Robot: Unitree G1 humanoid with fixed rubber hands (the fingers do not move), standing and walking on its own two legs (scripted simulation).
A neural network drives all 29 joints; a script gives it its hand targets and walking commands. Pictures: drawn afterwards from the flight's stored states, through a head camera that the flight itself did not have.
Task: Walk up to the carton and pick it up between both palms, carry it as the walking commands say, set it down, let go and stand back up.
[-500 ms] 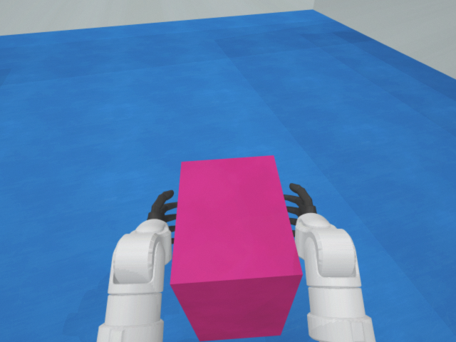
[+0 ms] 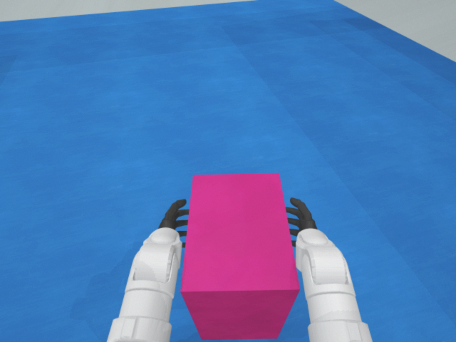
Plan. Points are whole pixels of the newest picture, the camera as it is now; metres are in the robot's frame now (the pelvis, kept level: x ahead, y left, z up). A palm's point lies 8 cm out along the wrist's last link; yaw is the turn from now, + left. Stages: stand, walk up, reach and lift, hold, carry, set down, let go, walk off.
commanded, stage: hold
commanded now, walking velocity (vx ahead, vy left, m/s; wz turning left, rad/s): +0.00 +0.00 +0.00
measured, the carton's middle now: (237, 262) +0.29 -0.01 -0.04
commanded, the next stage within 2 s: set down in 0.40 s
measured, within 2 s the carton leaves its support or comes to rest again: neither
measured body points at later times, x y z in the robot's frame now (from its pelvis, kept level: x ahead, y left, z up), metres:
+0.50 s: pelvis -0.04 -0.01 +0.00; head -0.10 -0.03 +0.44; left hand +0.28 +0.12 +0.05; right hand +0.29 -0.13 +0.06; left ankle -0.01 +0.11 -0.74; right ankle +0.05 -0.11 -0.74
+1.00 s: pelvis -0.03 +0.02 -0.01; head +0.00 +0.01 +0.44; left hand +0.31 +0.14 -0.01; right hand +0.32 -0.11 -0.01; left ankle -0.01 +0.12 -0.74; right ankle +0.05 -0.11 -0.74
